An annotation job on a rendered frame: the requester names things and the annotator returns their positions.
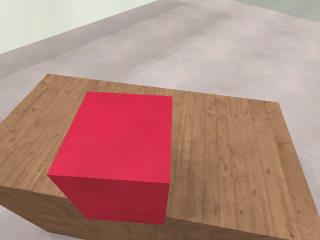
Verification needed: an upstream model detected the carton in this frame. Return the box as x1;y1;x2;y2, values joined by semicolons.
47;91;173;225

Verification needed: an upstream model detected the pedestal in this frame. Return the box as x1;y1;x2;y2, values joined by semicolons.
0;74;320;240

